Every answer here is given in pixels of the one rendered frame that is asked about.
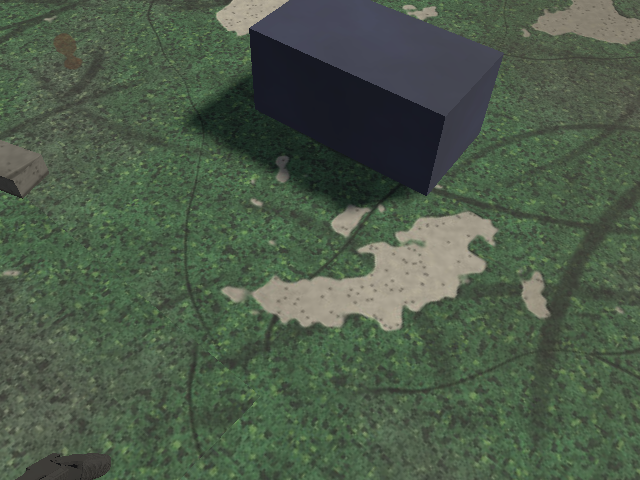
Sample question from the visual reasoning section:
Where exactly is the left robot hand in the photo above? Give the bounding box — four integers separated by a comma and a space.
15, 453, 111, 480

